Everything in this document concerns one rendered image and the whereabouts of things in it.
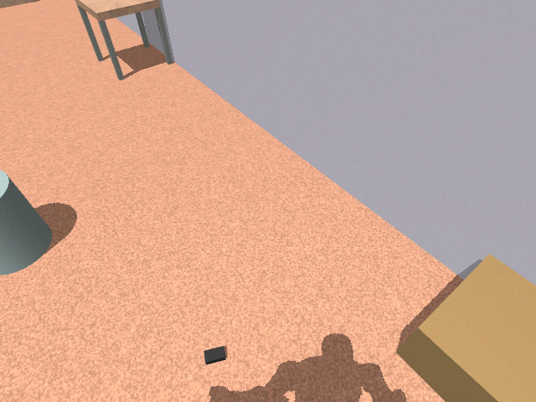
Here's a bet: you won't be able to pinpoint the chair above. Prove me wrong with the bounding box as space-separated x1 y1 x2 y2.
75 0 173 80

